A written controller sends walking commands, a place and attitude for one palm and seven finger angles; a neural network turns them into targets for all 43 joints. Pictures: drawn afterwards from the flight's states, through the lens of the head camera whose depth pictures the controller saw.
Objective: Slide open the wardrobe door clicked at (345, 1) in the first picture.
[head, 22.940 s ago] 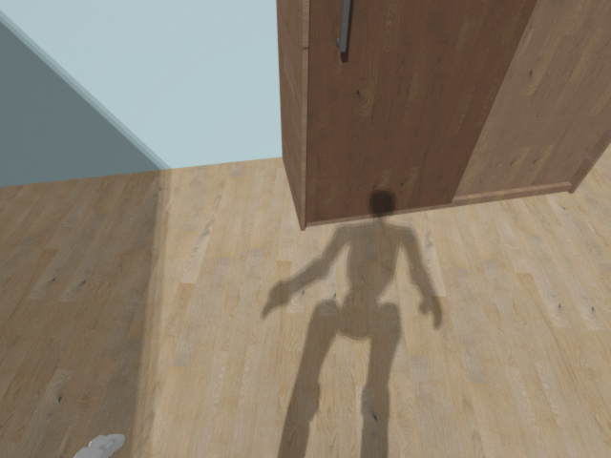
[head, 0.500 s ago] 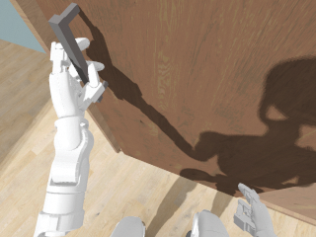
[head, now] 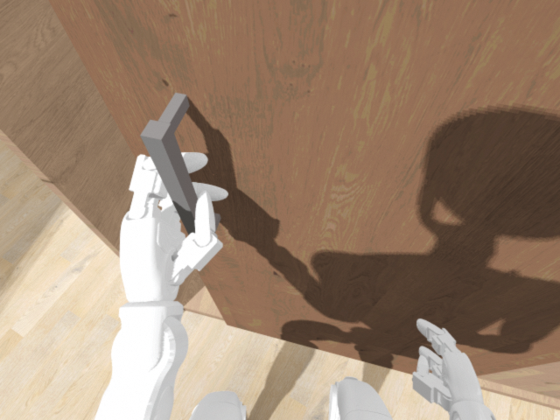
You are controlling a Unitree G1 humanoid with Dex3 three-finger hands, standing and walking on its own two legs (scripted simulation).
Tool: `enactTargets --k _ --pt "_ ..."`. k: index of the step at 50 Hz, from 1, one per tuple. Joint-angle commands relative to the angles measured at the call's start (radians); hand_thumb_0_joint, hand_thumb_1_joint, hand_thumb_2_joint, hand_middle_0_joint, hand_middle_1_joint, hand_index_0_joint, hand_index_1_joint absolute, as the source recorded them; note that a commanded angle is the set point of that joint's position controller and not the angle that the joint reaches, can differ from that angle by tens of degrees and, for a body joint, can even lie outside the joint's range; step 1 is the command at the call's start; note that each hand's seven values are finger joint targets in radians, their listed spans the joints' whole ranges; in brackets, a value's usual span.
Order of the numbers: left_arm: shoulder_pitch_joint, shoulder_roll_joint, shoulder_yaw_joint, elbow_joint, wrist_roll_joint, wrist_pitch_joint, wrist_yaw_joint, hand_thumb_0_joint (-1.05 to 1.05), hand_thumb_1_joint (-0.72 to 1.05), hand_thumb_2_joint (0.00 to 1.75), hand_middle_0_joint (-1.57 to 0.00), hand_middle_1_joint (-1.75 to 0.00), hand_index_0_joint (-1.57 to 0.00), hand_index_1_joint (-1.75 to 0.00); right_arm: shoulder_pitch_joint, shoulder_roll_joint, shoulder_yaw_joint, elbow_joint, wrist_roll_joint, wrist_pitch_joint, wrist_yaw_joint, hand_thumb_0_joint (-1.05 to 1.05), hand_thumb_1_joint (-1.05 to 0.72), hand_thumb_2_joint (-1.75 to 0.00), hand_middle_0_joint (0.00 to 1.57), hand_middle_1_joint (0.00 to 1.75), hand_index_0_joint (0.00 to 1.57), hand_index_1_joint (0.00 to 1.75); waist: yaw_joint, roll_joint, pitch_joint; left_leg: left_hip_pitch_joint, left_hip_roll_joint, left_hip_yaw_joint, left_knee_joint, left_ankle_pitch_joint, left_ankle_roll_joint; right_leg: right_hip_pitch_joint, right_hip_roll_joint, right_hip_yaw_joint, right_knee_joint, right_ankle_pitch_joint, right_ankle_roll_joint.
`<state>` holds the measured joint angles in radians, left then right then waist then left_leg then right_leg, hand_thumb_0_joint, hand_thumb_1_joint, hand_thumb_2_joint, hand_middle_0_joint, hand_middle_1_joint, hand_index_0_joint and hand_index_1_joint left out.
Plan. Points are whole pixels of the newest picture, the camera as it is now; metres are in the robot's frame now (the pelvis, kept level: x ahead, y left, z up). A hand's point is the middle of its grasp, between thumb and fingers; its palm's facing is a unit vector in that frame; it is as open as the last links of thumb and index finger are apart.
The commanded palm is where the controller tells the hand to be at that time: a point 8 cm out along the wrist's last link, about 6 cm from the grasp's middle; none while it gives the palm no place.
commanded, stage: step sideways, sliding the door along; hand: left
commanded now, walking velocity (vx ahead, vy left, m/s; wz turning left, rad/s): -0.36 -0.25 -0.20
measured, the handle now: (194, 191) +0.32 +0.15 +0.16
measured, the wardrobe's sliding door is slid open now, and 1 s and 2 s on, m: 0.17 0.38 0.53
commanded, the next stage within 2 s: none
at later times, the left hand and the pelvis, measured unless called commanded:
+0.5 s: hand (327, 261) +0.26 +0.00 +0.16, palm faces +0.19 -0.98 -0.05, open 5.9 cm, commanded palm +0.22 +0.00 +0.15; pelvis -0.08 -0.11 +0.01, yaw -6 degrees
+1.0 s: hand (431, 285) +0.25 -0.09 +0.16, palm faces +0.15 -0.99 -0.01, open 5.7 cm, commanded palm +0.22 -0.12 +0.14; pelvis -0.15 -0.23 +0.01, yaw -8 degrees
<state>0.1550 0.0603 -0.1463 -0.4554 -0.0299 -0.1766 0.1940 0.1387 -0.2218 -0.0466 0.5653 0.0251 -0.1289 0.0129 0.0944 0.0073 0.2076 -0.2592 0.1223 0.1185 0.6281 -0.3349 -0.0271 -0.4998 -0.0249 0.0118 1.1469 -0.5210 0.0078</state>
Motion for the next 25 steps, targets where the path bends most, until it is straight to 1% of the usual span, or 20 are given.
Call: enactTargets --k 1,2,3,5,8,9,11,13,14,15,16,17,18,19,20,21,22,23,24,25 --pt "-0.312 0.003 -0.176 -0.356 0.038 -0.122 -0.109 0.00 0.90 0.90 -0.45 -1.40 -0.45 -1.40 -0.071 -0.078 0.005 -0.175 -0.013 -0.070 0.007 0.00 -0.90 -0.90 0.20 0.30 0.20 0.30 -0.104 0.275 -0.377 0.367 0.341 -0.121 -0.177 1.075 0.184 -0.159 -0.042 -0.013 0.089 -0.018 0.026" --pt "-0.304 0.002 -0.170 -0.310 0.039 -0.104 -0.110 0.00 0.90 0.90 -0.45 -1.40 -0.45 -1.40 -0.067 -0.082 0.003 -0.166 -0.012 -0.070 0.013 0.00 -0.90 -0.90 0.20 0.30 0.20 0.30 -0.099 0.303 -0.369 0.364 0.313 -0.080 -0.181 1.058 0.156 -0.141 -0.035 -0.041 0.045 0.028 0.029" --pt "-0.339 0.023 -0.149 -0.318 0.039 -0.093 -0.112 0.00 0.90 0.90 -0.45 -1.40 -0.45 -1.40 -0.074 -0.090 -0.003 -0.161 -0.012 -0.070 0.013 0.00 -0.90 -0.90 0.20 0.30 0.20 0.30 -0.097 0.289 -0.377 0.366 0.308 -0.054 -0.194 1.047 0.141 -0.100 -0.028 -0.056 -0.009 0.055 0.033" --pt "-0.363 0.036 -0.125 -0.286 0.032 -0.080 -0.121 0.00 0.90 0.90 -0.45 -1.40 -0.45 -1.40 -0.086 -0.077 0.007 -0.171 -0.018 -0.063 0.014 0.00 -0.90 -0.90 0.20 0.30 0.20 0.30 -0.100 0.270 -0.378 0.317 0.318 -0.037 -0.217 0.955 0.128 -0.008 -0.016 -0.071 -0.125 0.095 0.033" --pt "-0.366 0.072 -0.065 -0.238 0.023 -0.056 -0.117 0.00 0.90 0.90 -0.45 -1.40 -0.45 -1.40 -0.100 -0.082 0.008 -0.169 -0.021 -0.059 0.003 0.00 -0.90 -0.90 0.20 0.30 0.20 0.30 -0.102 0.287 -0.386 0.322 0.324 -0.010 -0.238 0.898 0.115 0.060 0.005 -0.088 -0.243 0.123 0.035" --pt "-0.365 0.065 -0.066 -0.228 0.017 -0.052 -0.117 0.00 0.90 0.90 -0.45 -1.40 -0.45 -1.40 -0.101 -0.067 0.017 -0.173 -0.021 -0.058 -0.001 0.00 -0.90 -0.90 0.20 0.30 0.20 0.30 -0.101 0.276 -0.390 0.320 0.332 -0.024 -0.233 0.889 0.117 0.079 0.012 -0.090 -0.300 0.118 0.036" --pt "-0.408 0.060 -0.067 -0.230 0.012 -0.050 -0.118 0.00 0.90 0.90 -0.45 -1.40 -0.45 -1.40 -0.104 -0.064 0.021 -0.173 -0.021 -0.063 -0.006 0.00 -0.90 -0.90 0.20 0.30 0.20 0.30 -0.107 0.285 -0.411 0.338 0.319 -0.014 -0.201 0.856 0.108 0.126 0.029 -0.102 -0.411 0.147 0.037" --pt "-0.427 0.065 -0.062 -0.209 0.011 -0.037 -0.114 0.00 0.90 0.90 -0.45 -1.40 -0.45 -1.40 -0.106 -0.062 0.024 -0.165 -0.010 -0.062 -0.010 0.00 -0.90 -0.90 0.20 0.30 0.20 0.30 -0.110 0.250 -0.424 0.329 0.284 0.010 -0.138 0.750 0.087 0.207 0.038 -0.107 -0.547 0.282 0.043" --pt "-0.434 0.066 -0.060 -0.210 0.013 -0.036 -0.113 0.00 0.90 0.90 -0.45 -1.40 -0.45 -1.40 -0.107 -0.047 0.029 -0.165 -0.004 -0.062 -0.010 0.00 -0.90 -0.90 0.20 0.30 0.20 0.30 -0.101 0.194 -0.446 0.321 0.251 -0.001 -0.075 0.670 0.072 0.256 0.030 -0.107 -0.661 0.380 0.045" --pt "-0.472 0.078 -0.061 -0.235 0.019 -0.038 -0.115 0.00 0.90 0.90 -0.45 -1.40 -0.45 -1.40 -0.112 -0.030 0.034 -0.168 0.005 -0.063 -0.012 0.00 -0.90 -0.90 0.20 0.30 0.20 0.30 -0.096 0.088 -0.459 0.292 0.170 0.031 0.006 0.498 0.044 0.302 0.002 -0.096 -0.777 0.616 0.047" --pt "-0.506 0.115 -0.058 -0.254 0.026 -0.042 -0.114 0.00 0.90 0.90 -0.45 -1.40 -0.45 -1.40 -0.126 0.002 0.045 -0.178 0.010 -0.056 -0.020 0.00 -0.90 -0.90 0.20 0.30 0.20 0.30 -0.100 -0.155 -0.442 0.134 0.041 0.056 0.128 0.056 0.014 0.359 -0.110 0.005 -0.833 1.027 0.014" --pt "-0.468 0.170 -0.018 -0.241 0.030 -0.038 -0.105 0.00 0.90 0.90 -0.45 -1.40 -0.45 -1.40 -0.179 0.011 0.055 -0.182 -0.001 -0.054 -0.037 0.00 -0.90 -0.90 0.20 0.30 0.20 0.30 -0.062 -0.304 -0.455 -0.074 -0.081 0.017 0.307 -0.334 0.020 0.397 -0.257 0.211 -0.773 1.338 -0.069" --pt "-0.357 0.157 -0.001 -0.186 0.029 -0.024 -0.088 0.00 0.90 0.90 -0.45 -1.40 -0.45 -1.40 -0.167 0.006 0.063 -0.153 -0.007 -0.063 -0.045 0.00 -0.90 -0.90 0.20 0.30 0.20 0.30 -0.026 -0.281 -0.476 -0.105 -0.115 -0.073 0.429 -0.380 0.022 0.384 -0.307 0.288 -0.764 1.389 -0.111" --pt "-0.376 0.100 -0.049 -0.180 0.014 -0.036 -0.097 0.00 0.90 0.90 -0.45 -1.40 -0.45 -1.40 -0.137 -0.020 0.033 -0.147 -0.004 -0.061 -0.044 0.00 -0.90 -0.90 0.20 0.30 0.20 0.30 -0.039 -0.359 -0.506 -0.111 -0.122 -0.133 0.477 -0.365 -0.005 0.433 -0.274 0.251 -0.722 1.357 -0.087" --pt "-0.477 0.061 -0.086 -0.267 0.016 -0.052 -0.104 0.00 0.90 0.90 -0.45 -1.40 -0.45 -1.40 -0.144 0.000 0.036 -0.136 -0.014 -0.060 -0.045 0.00 -0.90 -0.90 0.20 0.30 0.20 0.30 -0.064 -0.294 -0.510 -0.208 -0.092 -0.152 0.486 -0.336 -0.012 0.544 -0.280 0.256 -0.680 1.369 -0.141" --pt "-0.511 0.057 -0.060 -0.266 0.007 -0.071 -0.092 0.00 0.90 0.90 -0.45 -1.40 -0.45 -1.40 -0.133 0.014 0.048 -0.113 -0.016 -0.053 -0.047 0.00 -0.90 -0.90 0.20 0.30 0.20 0.30 -0.084 -0.217 -0.540 -0.220 -0.089 -0.128 0.442 -0.297 -0.025 0.625 -0.255 0.187 -0.648 1.363 -0.174" --pt "-0.520 0.069 -0.037 -0.243 0.008 -0.084 -0.081 0.00 0.90 0.90 -0.45 -1.40 -0.45 -1.40 -0.131 0.008 0.050 -0.103 -0.017 -0.040 -0.047 0.00 -0.90 -0.90 0.20 0.30 0.20 0.30 -0.088 -0.182 -0.548 -0.198 -0.097 -0.102 0.349 -0.277 -0.033 0.648 -0.235 0.154 -0.646 1.358 -0.178" --pt "-0.537 0.093 -0.014 -0.214 0.013 -0.082 -0.072 0.00 0.90 0.90 -0.45 -1.40 -0.45 -1.40 -0.131 0.003 0.042 -0.096 -0.015 -0.023 -0.042 0.00 -0.90 -0.90 0.20 0.30 0.20 0.30 -0.090 -0.159 -0.540 -0.156 -0.087 -0.082 0.234 -0.232 -0.037 0.620 -0.230 0.125 -0.635 1.305 -0.176" --pt "-0.511 0.114 0.021 -0.178 0.016 -0.088 -0.071 0.00 0.90 0.90 -0.45 -1.40 -0.45 -1.40 -0.136 -0.006 0.034 -0.112 -0.011 -0.005 -0.046 0.00 -0.90 -0.90 0.20 0.30 0.20 0.30 -0.084 -0.173 -0.546 -0.120 -0.105 -0.050 0.165 -0.182 -0.034 0.607 -0.211 0.108 -0.634 1.267 -0.170" --pt "-0.520 0.131 0.038 -0.168 0.019 -0.092 -0.074 0.00 0.90 0.90 -0.45 -1.40 -0.45 -1.40 -0.125 -0.020 0.020 -0.113 -0.015 0.007 -0.053 0.00 -0.90 -0.90 0.20 0.30 0.20 0.30 -0.083 -0.192 -0.568 -0.075 -0.108 -0.035 0.094 -0.140 -0.029 0.593 -0.207 0.126 -0.627 1.244 -0.173"
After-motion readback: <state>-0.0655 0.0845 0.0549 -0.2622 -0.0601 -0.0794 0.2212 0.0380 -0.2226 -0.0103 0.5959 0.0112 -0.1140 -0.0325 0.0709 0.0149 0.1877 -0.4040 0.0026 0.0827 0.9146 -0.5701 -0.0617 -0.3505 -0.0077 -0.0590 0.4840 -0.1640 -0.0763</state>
